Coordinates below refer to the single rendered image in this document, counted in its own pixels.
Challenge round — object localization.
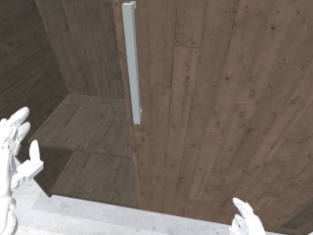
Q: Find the robot left hand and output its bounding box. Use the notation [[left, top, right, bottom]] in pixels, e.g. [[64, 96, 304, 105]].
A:
[[0, 107, 44, 197]]

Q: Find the robot right hand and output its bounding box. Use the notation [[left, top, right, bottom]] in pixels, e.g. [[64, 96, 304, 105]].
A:
[[229, 198, 266, 235]]

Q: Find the robot left forearm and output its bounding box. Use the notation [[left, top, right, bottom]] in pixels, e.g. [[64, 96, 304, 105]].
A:
[[0, 196, 19, 235]]

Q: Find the wardrobe door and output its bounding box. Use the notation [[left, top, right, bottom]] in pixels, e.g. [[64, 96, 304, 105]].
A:
[[112, 0, 313, 233], [280, 201, 313, 230]]

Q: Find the handle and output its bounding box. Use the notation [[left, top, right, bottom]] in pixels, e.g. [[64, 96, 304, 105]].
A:
[[121, 1, 143, 124]]

